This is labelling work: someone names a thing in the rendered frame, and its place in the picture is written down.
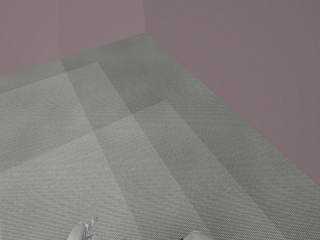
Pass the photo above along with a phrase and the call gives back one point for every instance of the robot left hand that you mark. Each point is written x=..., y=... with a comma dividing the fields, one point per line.
x=79, y=231

